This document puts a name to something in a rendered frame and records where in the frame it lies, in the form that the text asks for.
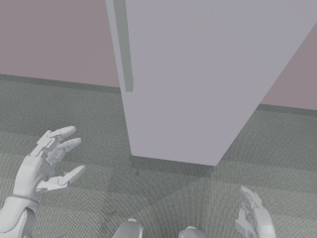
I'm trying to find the left robot forearm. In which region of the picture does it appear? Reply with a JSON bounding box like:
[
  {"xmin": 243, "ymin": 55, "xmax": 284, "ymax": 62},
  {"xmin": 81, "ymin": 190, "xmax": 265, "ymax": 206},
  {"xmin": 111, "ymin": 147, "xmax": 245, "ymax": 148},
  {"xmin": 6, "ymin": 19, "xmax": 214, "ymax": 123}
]
[{"xmin": 0, "ymin": 195, "xmax": 40, "ymax": 238}]

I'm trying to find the robot right thigh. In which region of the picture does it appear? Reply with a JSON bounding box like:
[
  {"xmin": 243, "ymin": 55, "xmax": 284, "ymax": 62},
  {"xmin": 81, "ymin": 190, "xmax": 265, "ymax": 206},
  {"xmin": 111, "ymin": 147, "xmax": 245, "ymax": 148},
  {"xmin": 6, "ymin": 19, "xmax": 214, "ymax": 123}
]
[{"xmin": 178, "ymin": 228, "xmax": 210, "ymax": 238}]

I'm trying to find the handle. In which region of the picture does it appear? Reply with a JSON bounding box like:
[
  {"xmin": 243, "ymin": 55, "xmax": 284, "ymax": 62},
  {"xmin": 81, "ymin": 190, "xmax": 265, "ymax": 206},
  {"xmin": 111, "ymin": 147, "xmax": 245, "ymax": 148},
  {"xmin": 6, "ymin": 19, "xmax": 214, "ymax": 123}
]
[{"xmin": 113, "ymin": 0, "xmax": 134, "ymax": 92}]

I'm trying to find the robot right hand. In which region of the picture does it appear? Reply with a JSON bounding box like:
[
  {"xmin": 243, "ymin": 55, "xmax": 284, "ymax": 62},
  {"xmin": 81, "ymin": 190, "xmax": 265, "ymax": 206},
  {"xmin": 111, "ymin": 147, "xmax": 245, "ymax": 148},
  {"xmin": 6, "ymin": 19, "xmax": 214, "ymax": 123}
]
[{"xmin": 235, "ymin": 185, "xmax": 276, "ymax": 238}]

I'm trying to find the right robot shin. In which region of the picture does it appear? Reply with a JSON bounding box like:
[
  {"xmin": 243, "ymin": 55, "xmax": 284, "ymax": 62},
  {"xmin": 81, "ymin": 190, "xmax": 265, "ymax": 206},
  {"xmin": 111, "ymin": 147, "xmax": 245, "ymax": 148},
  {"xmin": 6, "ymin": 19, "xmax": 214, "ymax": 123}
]
[{"xmin": 185, "ymin": 226, "xmax": 196, "ymax": 230}]

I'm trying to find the fridge door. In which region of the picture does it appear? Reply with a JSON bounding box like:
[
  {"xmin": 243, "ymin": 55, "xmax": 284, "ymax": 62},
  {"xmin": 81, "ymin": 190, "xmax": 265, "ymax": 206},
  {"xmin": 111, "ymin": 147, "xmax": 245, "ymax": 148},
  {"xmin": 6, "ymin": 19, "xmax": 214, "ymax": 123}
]
[{"xmin": 107, "ymin": 0, "xmax": 317, "ymax": 167}]

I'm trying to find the robot left hand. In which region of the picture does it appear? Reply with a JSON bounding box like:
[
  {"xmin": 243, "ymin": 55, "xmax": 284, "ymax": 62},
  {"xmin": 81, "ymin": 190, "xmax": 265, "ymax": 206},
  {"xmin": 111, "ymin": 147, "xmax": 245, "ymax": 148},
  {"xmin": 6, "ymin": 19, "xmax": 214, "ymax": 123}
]
[{"xmin": 13, "ymin": 126, "xmax": 86, "ymax": 200}]

